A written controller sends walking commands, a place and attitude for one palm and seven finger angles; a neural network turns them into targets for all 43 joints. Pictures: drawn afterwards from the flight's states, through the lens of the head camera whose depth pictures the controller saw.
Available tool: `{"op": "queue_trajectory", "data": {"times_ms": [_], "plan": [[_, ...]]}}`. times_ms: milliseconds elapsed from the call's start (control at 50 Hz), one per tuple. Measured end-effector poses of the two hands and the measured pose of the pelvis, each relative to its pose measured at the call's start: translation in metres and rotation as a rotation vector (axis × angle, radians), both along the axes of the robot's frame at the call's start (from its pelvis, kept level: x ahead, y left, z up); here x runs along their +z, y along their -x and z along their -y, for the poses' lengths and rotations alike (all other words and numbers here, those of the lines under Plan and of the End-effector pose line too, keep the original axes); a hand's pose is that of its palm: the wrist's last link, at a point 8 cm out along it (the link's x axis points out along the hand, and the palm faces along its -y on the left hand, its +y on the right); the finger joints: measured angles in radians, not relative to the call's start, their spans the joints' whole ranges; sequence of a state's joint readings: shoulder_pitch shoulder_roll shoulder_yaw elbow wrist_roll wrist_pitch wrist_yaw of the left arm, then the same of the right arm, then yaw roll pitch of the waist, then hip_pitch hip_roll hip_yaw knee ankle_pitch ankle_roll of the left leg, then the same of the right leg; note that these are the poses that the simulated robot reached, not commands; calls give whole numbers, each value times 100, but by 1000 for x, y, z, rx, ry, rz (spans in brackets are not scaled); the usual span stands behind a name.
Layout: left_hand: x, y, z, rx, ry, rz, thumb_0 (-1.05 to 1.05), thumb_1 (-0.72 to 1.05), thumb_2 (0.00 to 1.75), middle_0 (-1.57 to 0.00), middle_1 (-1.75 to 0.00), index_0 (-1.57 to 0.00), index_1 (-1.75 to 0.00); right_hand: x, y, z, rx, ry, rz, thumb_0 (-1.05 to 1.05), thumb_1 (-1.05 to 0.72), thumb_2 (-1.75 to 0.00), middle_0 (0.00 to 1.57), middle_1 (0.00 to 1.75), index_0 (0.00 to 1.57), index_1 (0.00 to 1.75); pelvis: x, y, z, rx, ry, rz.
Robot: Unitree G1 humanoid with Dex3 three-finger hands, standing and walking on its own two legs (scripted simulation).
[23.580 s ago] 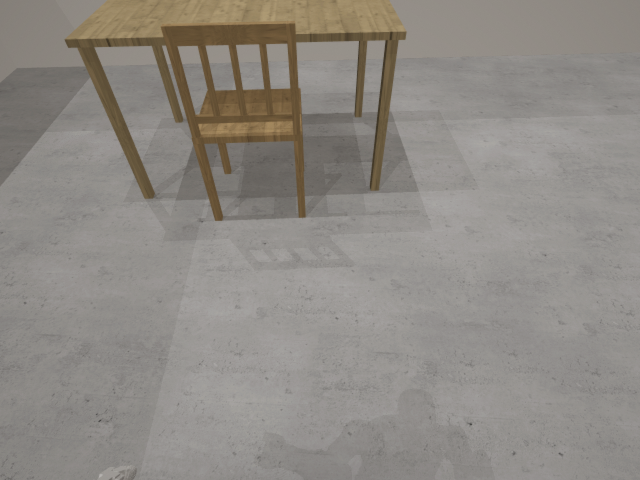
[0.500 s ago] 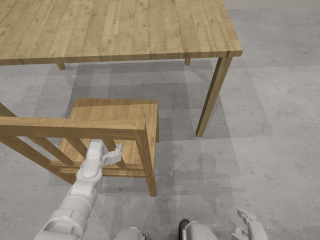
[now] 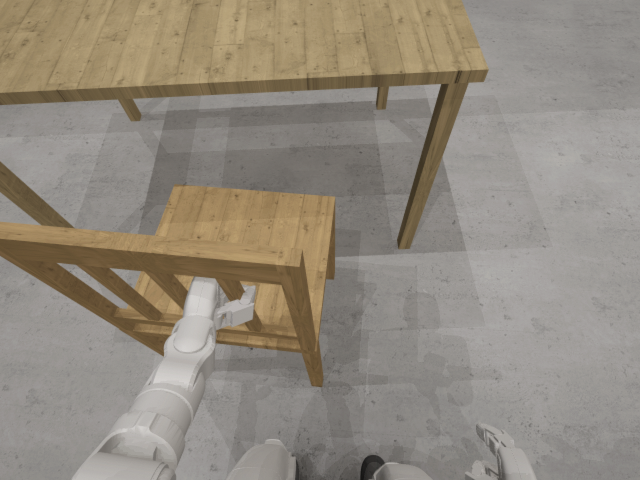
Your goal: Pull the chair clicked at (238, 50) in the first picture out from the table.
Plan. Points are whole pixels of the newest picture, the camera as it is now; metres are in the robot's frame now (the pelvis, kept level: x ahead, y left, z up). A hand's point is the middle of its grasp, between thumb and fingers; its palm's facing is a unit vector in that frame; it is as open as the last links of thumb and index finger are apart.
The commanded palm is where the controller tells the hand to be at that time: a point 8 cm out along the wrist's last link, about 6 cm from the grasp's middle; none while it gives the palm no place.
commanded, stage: step backward, pulling the chair out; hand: left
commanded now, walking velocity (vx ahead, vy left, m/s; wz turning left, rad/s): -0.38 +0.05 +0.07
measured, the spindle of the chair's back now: (182, 297) +0.37 +0.24 -0.12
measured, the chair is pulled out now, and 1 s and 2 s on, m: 0.25 0.40 0.56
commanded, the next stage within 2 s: stop walking, hand still on the chair in 1.92 s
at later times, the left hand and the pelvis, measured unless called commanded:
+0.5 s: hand (242, 375) +0.24 +0.11 -0.07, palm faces -0.04 -0.98 -0.18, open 5.5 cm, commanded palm +0.23 +0.17 -0.07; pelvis -0.08 +0.00 +0.00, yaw +0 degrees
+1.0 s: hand (239, 427) +0.18 +0.11 -0.07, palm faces -0.07 -0.98 -0.16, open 5.4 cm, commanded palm +0.15 +0.17 -0.07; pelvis -0.16 +0.01 +0.00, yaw +4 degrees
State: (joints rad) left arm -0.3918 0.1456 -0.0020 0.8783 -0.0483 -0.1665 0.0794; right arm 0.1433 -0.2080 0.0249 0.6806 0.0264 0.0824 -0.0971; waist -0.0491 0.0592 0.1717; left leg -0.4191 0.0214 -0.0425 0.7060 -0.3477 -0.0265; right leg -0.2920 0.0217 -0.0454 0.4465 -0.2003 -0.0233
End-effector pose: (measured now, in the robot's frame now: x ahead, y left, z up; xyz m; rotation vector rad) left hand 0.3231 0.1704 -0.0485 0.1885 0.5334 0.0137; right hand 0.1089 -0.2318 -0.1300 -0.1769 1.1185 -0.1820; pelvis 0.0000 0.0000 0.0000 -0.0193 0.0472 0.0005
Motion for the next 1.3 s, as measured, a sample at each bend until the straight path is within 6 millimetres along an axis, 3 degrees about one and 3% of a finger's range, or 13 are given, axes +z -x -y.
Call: {"op": "queue_trajectory", "data": {"times_ms": [120, 220, 420, 660, 780, 860, 1020, 1140, 1300], "plan": [[0, 16, 1, -48, 0, 11, 4, 69, 77, -33, -123, -50, -145, 9, 17, 18, -13, 109, 16, 1, -91, -90, 20, 30, 20, 30, -4, 18, -14, 17, -3, -9], [-1, 34, -2, -72, 3, 22, 4, 69, 77, -33, -126, -50, -145, 19, 31, 16, -14, 120, 36, 1, -91, -90, 20, 30, 20, 29, -3, 36, -17, -13, -27, 1], [0, 82, 2, -17, -2, 24, 5, 65, 79, -36, -123, -50, -145, 4, 64, 3, -22, 6, 74, 1, -91, -90, 20, 30, 20, 29, -7, 67, 2, -11, -13, 31], [0, 115, 2, -36, 12, 18, 6, 67, 78, -35, -127, -50, -145, 5, 113, 8, 36, 91, -3, 1, -91, -90, 20, 30, 20, 29, -8, 104, -10, 52, -30, 4], [1, 127, 4, -6, 6, 6, 6, 66, 78, -35, -124, -50, -145, -5, 126, -1, 54, 7, -14, 1, -91, -90, 20, 30, 20, 29, -6, 113, 2, 44, -9, 21], [2, 135, 7, 2, 11, -4, 7, 66, 77, -35, -123, -50, -145, -3, 132, 1, 45, 0, -2, 1, -91, -90, 20, 30, 20, 30, -2, 131, 4, 48, -8, 26], [1, 160, 6, -50, 19, 4, 6, 68, 76, -32, -125, -50, -145, 9, 141, 10, 38, 106, 57, 1, -91, -90, 20, 30, 20, 29, -6, 160, -19, 74, -18, 2], [1, 187, 1, -90, 22, 23, 6, 69, 76, -32, -128, -50, -145, 14, 157, -6, 37, 95, 63, 1, -91, -90, 20, 30, 20, 29, -7, 179, -24, 30, -42, 26], [2, 213, 3, -54, 16, 10, 7, 66, 78, -34, -124, -50, -145, -2, 185, -25, 30, -17, 51, 1, -91, -90, 20, 30, 20, 29, -7, 197, -15, 31, -7, 29]]}}
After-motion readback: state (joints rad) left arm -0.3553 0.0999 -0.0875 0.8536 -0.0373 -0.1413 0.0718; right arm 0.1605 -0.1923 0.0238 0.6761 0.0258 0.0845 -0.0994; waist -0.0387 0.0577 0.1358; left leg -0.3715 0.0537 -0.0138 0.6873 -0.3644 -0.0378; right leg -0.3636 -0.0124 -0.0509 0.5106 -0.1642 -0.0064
